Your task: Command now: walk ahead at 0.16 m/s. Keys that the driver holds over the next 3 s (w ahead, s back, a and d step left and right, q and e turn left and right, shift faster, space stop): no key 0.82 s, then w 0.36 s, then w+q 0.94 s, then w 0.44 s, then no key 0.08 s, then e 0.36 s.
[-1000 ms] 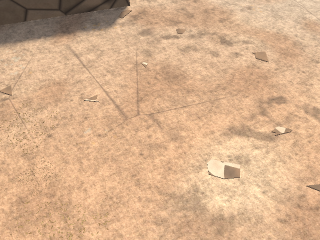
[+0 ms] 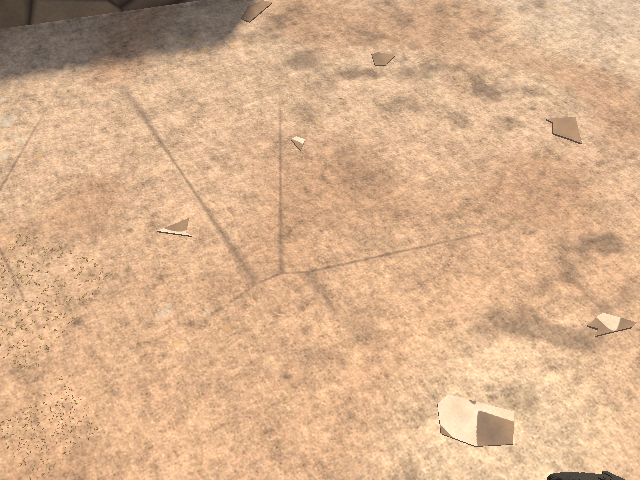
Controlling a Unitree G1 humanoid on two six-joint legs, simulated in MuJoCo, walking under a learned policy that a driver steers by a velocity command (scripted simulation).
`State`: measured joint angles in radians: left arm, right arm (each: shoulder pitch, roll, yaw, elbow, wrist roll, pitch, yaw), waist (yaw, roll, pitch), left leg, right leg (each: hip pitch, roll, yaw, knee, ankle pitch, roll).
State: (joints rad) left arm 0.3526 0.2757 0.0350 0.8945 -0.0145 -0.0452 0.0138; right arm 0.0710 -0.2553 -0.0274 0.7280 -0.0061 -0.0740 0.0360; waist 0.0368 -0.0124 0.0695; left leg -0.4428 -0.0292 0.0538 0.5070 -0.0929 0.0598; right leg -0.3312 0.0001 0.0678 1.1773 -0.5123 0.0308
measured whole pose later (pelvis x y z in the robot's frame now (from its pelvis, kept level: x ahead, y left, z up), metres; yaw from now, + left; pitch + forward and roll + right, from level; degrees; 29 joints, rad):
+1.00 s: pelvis +0.14 -0.03 +0.01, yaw +0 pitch -1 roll +0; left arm 0.24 0.23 0.05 1.03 -0.02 -0.03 0.03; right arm 0.24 -0.25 -0.04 1.08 0.02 -0.03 -0.03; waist -0.01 0.01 0.00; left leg -0.18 0.01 0.03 0.55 -0.36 0.04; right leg -0.26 0.00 -0.02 0.69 -0.44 -0.05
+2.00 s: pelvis +0.62 +0.03 +0.01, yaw +25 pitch +2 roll +0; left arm -0.01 0.27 0.04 0.75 0.00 -0.13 0.00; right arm 0.34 -0.27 -0.07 0.87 0.03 -0.05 -0.01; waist -0.10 -0.04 0.02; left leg -0.09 -0.13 -0.18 0.40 -0.33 0.08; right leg -0.57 -0.03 0.09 0.49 0.04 0.04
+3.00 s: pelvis +1.00 +0.27 +0.01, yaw +27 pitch +2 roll +2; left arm 0.15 0.26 0.06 0.76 -0.01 0.00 -0.03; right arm 0.18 -0.27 -0.06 0.85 0.00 -0.02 -0.03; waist -0.02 -0.03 0.03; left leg -0.13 -0.01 0.19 0.38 -0.28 0.03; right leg -0.50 -0.06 -0.02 0.66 -0.19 0.00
